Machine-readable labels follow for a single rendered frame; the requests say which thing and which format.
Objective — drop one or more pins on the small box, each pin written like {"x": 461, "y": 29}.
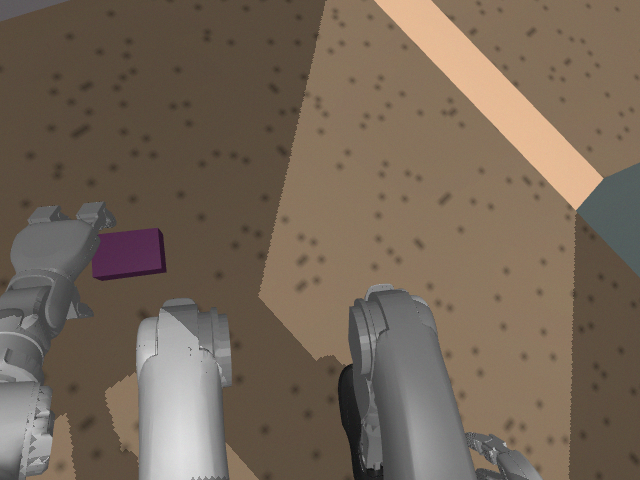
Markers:
{"x": 129, "y": 254}

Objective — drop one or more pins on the left robot hand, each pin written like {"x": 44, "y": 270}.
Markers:
{"x": 53, "y": 242}

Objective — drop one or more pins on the left robot arm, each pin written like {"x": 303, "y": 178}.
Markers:
{"x": 33, "y": 311}

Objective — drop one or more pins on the right robot hand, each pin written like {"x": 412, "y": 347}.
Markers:
{"x": 512, "y": 464}

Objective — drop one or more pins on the right robot foot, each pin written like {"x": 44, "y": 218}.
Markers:
{"x": 351, "y": 422}

